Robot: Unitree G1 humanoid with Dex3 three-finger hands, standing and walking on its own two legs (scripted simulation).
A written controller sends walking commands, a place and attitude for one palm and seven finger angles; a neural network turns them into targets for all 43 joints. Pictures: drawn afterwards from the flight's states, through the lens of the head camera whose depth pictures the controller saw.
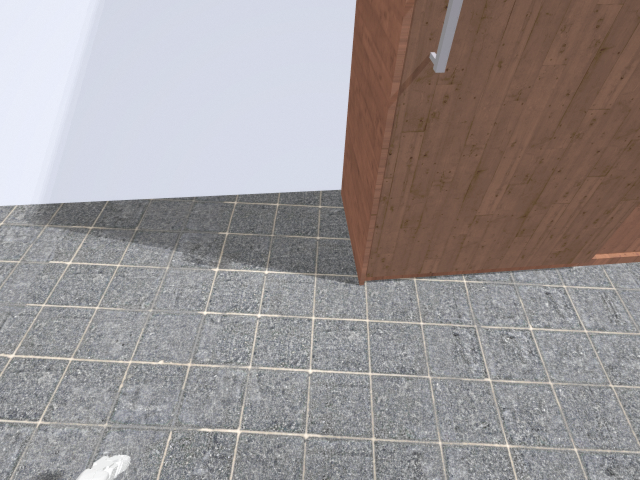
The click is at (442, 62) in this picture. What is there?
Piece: wardrobe's sliding door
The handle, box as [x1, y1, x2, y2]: [429, 0, 462, 72]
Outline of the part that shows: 462,0 449,0 437,53 436,54 434,52 430,52 429,57 434,64 433,69 435,72 444,71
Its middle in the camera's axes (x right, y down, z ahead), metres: +0.26 -0.46 +0.77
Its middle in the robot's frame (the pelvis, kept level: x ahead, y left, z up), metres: +0.92 -0.21 +0.22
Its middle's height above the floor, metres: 0.99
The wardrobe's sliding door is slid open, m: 0.00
